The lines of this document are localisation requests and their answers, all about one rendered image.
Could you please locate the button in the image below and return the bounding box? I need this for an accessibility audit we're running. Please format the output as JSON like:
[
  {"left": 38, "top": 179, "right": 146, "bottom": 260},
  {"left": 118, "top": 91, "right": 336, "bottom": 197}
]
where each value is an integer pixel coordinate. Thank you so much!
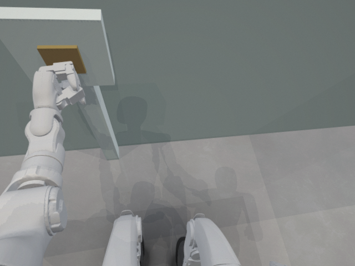
[{"left": 37, "top": 45, "right": 86, "bottom": 74}]

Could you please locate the robot left upper arm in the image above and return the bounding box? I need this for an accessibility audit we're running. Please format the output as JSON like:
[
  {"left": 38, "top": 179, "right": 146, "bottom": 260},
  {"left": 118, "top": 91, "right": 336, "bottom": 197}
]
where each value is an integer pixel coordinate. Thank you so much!
[{"left": 0, "top": 185, "right": 68, "bottom": 266}]

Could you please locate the robot right shin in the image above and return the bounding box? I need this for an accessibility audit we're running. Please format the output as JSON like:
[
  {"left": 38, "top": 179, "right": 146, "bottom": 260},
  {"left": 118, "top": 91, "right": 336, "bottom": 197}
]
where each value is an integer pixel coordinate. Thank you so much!
[{"left": 182, "top": 213, "right": 205, "bottom": 266}]

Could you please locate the left robot forearm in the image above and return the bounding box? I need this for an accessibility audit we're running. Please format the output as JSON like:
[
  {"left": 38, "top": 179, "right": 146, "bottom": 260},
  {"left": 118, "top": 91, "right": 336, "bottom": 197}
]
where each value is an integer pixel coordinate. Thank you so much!
[{"left": 0, "top": 108, "right": 65, "bottom": 197}]

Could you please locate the robot left thigh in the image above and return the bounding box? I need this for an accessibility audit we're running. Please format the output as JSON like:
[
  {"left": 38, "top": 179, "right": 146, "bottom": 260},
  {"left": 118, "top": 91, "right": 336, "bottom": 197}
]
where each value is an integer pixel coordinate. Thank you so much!
[{"left": 102, "top": 214, "right": 142, "bottom": 266}]

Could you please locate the robot left hand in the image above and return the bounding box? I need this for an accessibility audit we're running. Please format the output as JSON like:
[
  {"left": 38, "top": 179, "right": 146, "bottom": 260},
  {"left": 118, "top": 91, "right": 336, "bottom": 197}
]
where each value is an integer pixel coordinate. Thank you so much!
[{"left": 33, "top": 61, "right": 86, "bottom": 114}]

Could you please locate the panel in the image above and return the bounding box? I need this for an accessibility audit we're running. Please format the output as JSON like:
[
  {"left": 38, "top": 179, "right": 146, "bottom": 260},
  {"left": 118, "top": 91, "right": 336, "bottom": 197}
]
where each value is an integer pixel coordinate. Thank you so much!
[{"left": 0, "top": 7, "right": 119, "bottom": 161}]

